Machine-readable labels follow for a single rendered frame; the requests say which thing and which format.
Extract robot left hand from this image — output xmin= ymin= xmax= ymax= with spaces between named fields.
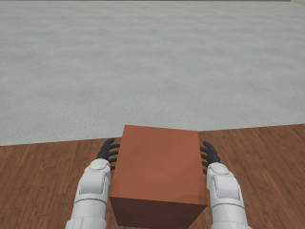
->
xmin=96 ymin=138 xmax=120 ymax=170

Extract robot right hand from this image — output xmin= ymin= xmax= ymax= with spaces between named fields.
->
xmin=199 ymin=140 xmax=221 ymax=175

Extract robot right forearm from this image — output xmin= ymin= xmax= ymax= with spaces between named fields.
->
xmin=206 ymin=162 xmax=252 ymax=229

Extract robot left forearm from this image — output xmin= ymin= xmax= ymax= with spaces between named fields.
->
xmin=65 ymin=158 xmax=111 ymax=229

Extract carton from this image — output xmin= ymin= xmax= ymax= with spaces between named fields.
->
xmin=109 ymin=124 xmax=208 ymax=229

